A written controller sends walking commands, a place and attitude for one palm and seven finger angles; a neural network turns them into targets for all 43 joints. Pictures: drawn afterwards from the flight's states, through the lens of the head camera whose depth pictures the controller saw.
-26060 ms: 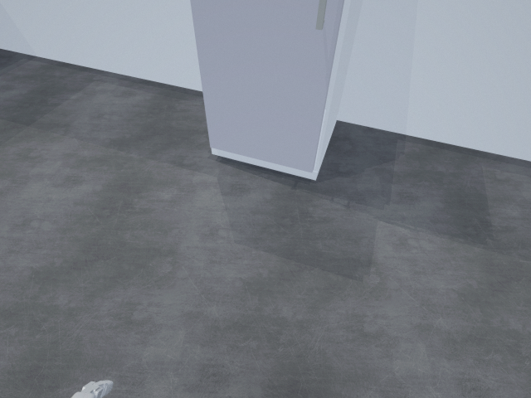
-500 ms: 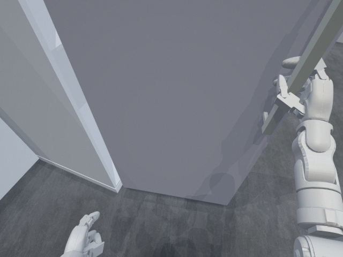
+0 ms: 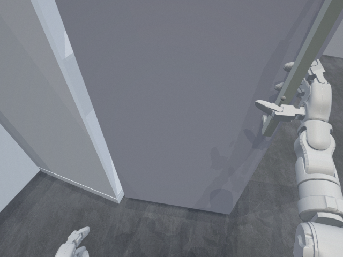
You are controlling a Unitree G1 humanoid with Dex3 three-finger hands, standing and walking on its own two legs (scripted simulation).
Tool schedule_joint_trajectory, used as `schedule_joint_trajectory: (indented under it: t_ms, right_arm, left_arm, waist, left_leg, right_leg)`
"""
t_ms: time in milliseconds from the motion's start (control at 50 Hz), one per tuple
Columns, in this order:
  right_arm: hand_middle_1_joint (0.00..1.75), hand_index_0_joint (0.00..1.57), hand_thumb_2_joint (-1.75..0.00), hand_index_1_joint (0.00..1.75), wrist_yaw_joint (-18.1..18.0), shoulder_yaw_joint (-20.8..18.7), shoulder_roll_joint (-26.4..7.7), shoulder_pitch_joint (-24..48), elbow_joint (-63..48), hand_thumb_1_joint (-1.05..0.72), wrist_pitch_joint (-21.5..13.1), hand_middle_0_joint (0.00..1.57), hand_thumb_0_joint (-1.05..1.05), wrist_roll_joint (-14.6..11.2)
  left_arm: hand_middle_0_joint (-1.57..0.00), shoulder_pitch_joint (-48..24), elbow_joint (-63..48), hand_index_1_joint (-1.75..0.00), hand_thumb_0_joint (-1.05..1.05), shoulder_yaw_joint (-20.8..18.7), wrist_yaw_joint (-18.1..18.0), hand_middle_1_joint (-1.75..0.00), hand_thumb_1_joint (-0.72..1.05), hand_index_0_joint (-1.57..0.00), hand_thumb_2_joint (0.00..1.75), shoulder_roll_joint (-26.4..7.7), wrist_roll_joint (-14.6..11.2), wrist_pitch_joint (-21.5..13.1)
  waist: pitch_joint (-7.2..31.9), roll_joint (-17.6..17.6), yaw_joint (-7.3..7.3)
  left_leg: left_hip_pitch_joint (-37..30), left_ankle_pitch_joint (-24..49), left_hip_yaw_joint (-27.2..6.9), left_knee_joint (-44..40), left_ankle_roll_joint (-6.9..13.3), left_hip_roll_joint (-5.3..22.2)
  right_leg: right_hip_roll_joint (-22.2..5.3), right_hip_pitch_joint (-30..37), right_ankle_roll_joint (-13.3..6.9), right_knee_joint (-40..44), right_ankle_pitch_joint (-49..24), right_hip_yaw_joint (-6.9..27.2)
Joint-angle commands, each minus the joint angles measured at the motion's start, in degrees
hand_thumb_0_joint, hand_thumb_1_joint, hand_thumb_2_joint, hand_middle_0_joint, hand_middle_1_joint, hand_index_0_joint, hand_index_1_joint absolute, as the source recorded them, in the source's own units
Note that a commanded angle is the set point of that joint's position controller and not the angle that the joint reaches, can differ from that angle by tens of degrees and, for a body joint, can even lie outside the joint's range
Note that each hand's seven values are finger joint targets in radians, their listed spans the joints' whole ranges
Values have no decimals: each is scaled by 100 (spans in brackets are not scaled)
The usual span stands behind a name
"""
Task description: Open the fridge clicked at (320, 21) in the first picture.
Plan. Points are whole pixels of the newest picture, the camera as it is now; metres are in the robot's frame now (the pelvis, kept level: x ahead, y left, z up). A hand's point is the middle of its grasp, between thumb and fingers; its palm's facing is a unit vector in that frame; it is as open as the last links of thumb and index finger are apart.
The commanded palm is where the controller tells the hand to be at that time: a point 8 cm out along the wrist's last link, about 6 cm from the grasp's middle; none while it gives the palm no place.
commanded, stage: loosen the grip on the handle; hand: right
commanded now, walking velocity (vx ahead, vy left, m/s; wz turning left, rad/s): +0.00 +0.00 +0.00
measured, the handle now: (295, 65) +0.46 -0.21 +0.25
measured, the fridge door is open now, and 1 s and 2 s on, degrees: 78 77 77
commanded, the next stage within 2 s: slip the hand off the handle in 0.28 s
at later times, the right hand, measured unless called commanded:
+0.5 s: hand (285, 100) +0.43 -0.20 +0.19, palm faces +0.18 +0.97 -0.16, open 14.6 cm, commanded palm +0.39 -0.26 +0.19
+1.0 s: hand (326, 108) +0.41 -0.28 +0.19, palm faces +0.21 +0.97 -0.13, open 14.7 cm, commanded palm +0.37 -0.32 +0.19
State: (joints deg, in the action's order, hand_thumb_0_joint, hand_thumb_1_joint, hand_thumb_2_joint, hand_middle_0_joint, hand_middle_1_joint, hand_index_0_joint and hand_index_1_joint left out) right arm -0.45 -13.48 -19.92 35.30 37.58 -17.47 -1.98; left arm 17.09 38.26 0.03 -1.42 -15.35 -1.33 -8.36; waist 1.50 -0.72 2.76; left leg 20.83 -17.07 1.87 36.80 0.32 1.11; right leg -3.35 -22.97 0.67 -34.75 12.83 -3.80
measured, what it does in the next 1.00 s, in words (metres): stands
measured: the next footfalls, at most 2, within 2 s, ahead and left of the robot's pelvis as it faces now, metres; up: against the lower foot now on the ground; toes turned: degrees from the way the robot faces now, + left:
none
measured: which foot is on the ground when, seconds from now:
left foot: down 0.00-1.00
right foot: down 0.00-1.00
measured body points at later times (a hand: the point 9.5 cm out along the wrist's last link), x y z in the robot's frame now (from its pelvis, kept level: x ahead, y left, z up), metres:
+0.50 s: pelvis +0.04 +0.00 +0.00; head +0.05 +0.01 +0.45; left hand +0.17 +0.25 -0.10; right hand +0.41 -0.25 +0.19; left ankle +0.03 +0.12 -0.72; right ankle +0.06 -0.13 -0.72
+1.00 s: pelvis +0.03 -0.01 +0.00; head +0.05 -0.01 +0.45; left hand +0.16 +0.25 -0.10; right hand +0.39 -0.33 +0.19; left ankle +0.03 +0.12 -0.72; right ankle +0.06 -0.13 -0.72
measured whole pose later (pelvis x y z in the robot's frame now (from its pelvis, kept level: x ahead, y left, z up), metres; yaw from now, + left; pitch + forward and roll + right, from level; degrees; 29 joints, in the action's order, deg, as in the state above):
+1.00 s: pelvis +0.03 -0.01 +0.00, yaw -1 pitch +5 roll +1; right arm 14.4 -23.1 -26.5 27.8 32.8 -17.2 -10.1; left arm 16.8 37.8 1.0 -4.4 -15.1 -1.8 -4.5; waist 3.5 0.6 0.1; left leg 22.3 -20.1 3.0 37.6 -0.1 0.9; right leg -3.3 -26.6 0.6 -39.1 17.3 -1.9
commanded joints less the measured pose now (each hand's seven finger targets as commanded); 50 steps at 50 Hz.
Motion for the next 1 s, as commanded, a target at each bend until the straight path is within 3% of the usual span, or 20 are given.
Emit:
schedule_joint_trajectory:
  t_ms: [0, 40, 60, 80, 140, 180, 280, 340, 360, 440, 480, 540, 620, 680, 700, 740, 760, 900, 940, 980]
  right_arm:
    - [130, 37, -20, 130, 161, 104, -1094, 2679, -1270, 55, -539, 37, 0, -43]
    - [127, 34, -20, 127, 181, -64, -1297, 2764, -1273, 55, -498, 34, 0, -154]
    - [125, 33, -20, 125, 196, 12, -1165, 2789, -1377, 55, -486, 33, 0, -237]
    - [123, 32, -20, 123, 197, -358, -1553, 2470, -1306, 55, -470, 32, 0, -215]
    - [118, 28, -20, 118, 251, -218, -1265, 2361, -1701, 55, -473, 28, 0, -351]
    - [115, 25, -20, 115, 272, -405, -1388, 2138, -1635, 55, -400, 25, 0, -441]
    - [115, 25, -20, 115, 285, -587, -1327, 1589, -2250, 55, -284, 25, 0, -477]
    - [115, 25, -20, 115, 274, -321, -963, 1331, -2540, 55, -238, 25, 0, -436]
    - [115, 25, -20, 115, 224, -503, -1235, 1521, -2074, 55, -192, 25, 0, -378]
    - [115, 25, -20, 115, 331, -581, -1330, 1512, -2490, 55, -307, 25, 0, -345]
    - [115, 25, -20, 115, 444, -678, -1364, 1370, -2333, 55, -281, 25, 0, -443]
    - [115, 25, -20, 115, 594, -762, -1408, 1163, -2314, 55, -262, 25, 0, -515]
    - [115, 25, -20, 115, 836, -911, -1648, 1258, -2239, 55, -214, 25, 0, -616]
    - [115, 25, -20, 115, 1047, -793, -1512, 1300, -2458, 55, -269, 25, 0, -713]
    - [115, 25, -20, 115, 1092, -906, -1623, 1253, -2466, 55, -284, 25, 0, -746]
    - [115, 25, -20, 115, 1175, -878, -1606, 1246, -2305, 55, -261, 25, 0, -806]
    - [115, 25, -20, 115, 1212, -1043, -1791, 1287, -2135, 55, -244, 25, 0, -843]
    - [115, 25, -20, 115, 1473, -1226, -2131, 1566, -1846, 55, -315, 25, 0, -924]
    - [115, 25, -20, 115, 1508, -1283, -2260, 1748, -1685, 55, -378, 25, 0, -939]
    - [115, 25, -20, 115, 1579, -1280, -2127, 1294, -1856, 55, -429, 25, 0, -1001]
  left_arm:
    - [-20, -404, -744, -30, 0, -256, -91, -30, 90, -20, 90, -748, -61, -285]
    - [-20, -372, -684, -30, 0, -251, -138, -30, 90, -20, 90, -782, -68, -261]
    - [-20, -393, -677, -30, 0, -246, -155, -30, 90, -20, 90, -751, -74, -268]
    - [-20, -344, -635, -30, 0, -266, -172, -30, 90, -20, 90, -772, -51, -258]
    - [-20, -350, -645, -30, 0, -252, -184, -30, 90, -20, 90, -725, -37, -252]
    - [-20, -286, -564, -30, 0, -254, -205, -30, 90, -20, 90, -751, -23, -222]
    - [-20, -255, -621, -30, 0, -275, -164, -30, 90, -20, 90, -673, 10, -161]
    - [-20, -252, -680, -30, 0, -286, -111, -30, 90, -20, 90, -649, 11, -150]
    - [-20, -152, -545, -30, 0, -280, -143, -30, 90, -20, 90, -689, 28, -97]
    - [-20, -239, -685, -30, 0, -274, -157, -30, 90, -20, 90, -647, 31, -19]
    - [-20, -256, -680, -30, 0, -262, -175, -30, 90, -20, 90, -638, 12, 18]
    - [-20, -289, -718, -30, 0, -252, -190, -30, 90, -20, 90, -639, -7, 56]
    - [-20, -285, -741, -30, 0, -241, -234, -30, 90, -20, 90, -684, -23, 119]
    - [-20, -314, -810, -30, 0, -247, -237, -30, 90, -20, 90, -661, -40, 116]
    - [-20, -308, -809, -30, 0, -254, -249, -30, 90, -20, 90, -676, -36, 116]
    - [-20, -289, -794, -30, 0, -234, -264, -30, 90, -20, 90, -694, -48, 127]
    - [-20, -257, -760, -30, 0, -243, -287, -30, 90, -20, 90, -728, -50, 136]
    - [-20, -213, -766, -30, 0, -216, -360, -30, 90, -20, 90, -781, -58, 144]
    - [-20, -171, -749, -30, 0, -205, -375, -30, 90, -20, 90, -820, -53, 140]
    - [-20, -198, -858, -30, 0, -227, -345, -30, 90, -20, 90, -792, -56, 129]
  waist:
    - [1133, 67, -2]
    - [1164, -113, -6]
    - [1212, 0, -14]
    - [1299, 66, -154]
    - [1482, 54, -119]
    - [1432, -156, -129]
    - [1896, 152, -311]
    - [1857, 74, -256]
    - [1542, -101, -118]
    - [1945, 135, -243]
    - [1816, -16, -247]
    - [1804, 122, -291]
    - [1656, 58, -238]
    - [1841, 389, -246]
    - [1891, 474, -267]
    - [1727, 379, -215]
    - [1625, 191, -193]
    - [1693, 502, -201]
    - [1666, 347, -147]
    - [1891, 515, -303]
  left_leg:
    - [357, -836, -241, -995, 68, -142]
    - [196, -897, -337, -1114, 38, -105]
    - [166, -828, -356, -1125, 34, -107]
    - [32, -659, -340, -1074, 58, -113]
    - [-153, -4, -290, -1026, 38, -133]
    - [-276, 393, -308, -1005, 2, -130]
    - [-602, 1611, -157, -697, 32, -166]
    - [-490, 1944, -56, -605, 20, -199]
    - [-267, 1796, -70, -637, -16, -196]
    - [-472, 1902, -103, -553, 19, -189]
    - [-460, 1929, -81, -567, 11, -202]
    - [-436, 2055, -62, -522, 29, -214]
    - [-407, 1982, -73, -540, 21, -218]
    - [-332, 2015, -60, -475, 44, -235]
    - [-304, 2007, -65, -458, 57, -242]
    - [-209, 1971, -49, -454, 48, -244]
    - [-150, 1802, -45, -480, 32, -249]
    - [56, 1280, -57, -456, 64, -253]
    - [116, 1183, -68, -445, 53, -262]
    - [4, 1208, -43, -381, 86, -276]
  right_leg:
    - [295, 624, -229, 508, 1151, 148]
    - [312, 503, -252, 479, 1035, 134]
    - [318, 563, -257, 456, 950, 102]
    - [307, 558, -255, 454, 800, 124]
    - [303, 711, -281, 403, 266, 121]
    - [312, 634, -285, 367, -7, 101]
    - [335, 944, -257, 287, -926, 79]
    - [312, 1078, -265, 220, -1254, 100]
    - [300, 923, -258, 180, -1055, 117]
    - [321, 1042, -267, 157, -1191, 111]
    - [309, 994, -250, 152, -1181, 118]
    - [303, 1031, -251, 119, -1332, 129]
    - [307, 894, -256, 101, -1206, 147]
    - [317, 1074, -235, 50, -1333, 170]
    - [317, 1114, -230, 21, -1363, 184]
    - [317, 995, -235, 1, -1305, 210]
    - [302, 898, -230, 13, -1121, 230]
    - [310, 801, -210, -21, -773, 298]
    - [303, 692, -231, -49, -684, 332]
    - [300, 807, -204, -44, -763, 346]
